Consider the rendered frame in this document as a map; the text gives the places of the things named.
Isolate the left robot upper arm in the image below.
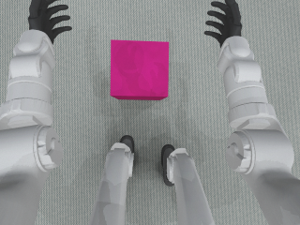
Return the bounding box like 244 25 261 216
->
0 124 64 225

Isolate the robot left hand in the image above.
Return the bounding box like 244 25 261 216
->
28 0 72 45

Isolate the robot right forearm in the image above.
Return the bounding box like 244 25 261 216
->
217 36 294 163

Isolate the carton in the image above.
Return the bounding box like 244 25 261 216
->
110 39 169 100

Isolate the right robot upper arm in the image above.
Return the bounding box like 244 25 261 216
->
225 128 300 225

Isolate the left robot thigh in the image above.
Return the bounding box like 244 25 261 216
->
88 148 134 225

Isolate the robot right hand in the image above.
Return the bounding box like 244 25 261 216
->
204 0 243 48

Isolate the robot left forearm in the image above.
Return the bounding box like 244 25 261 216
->
0 29 56 130

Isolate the robot right shin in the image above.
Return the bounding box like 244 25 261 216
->
166 148 195 182

